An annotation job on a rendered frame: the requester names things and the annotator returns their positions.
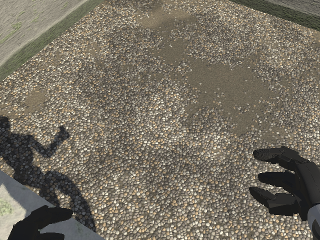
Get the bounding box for right robot forearm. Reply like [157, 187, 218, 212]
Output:
[307, 204, 320, 240]

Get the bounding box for robot right hand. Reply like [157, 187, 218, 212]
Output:
[249, 146, 320, 221]

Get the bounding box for robot left hand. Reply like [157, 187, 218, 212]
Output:
[7, 205, 73, 240]

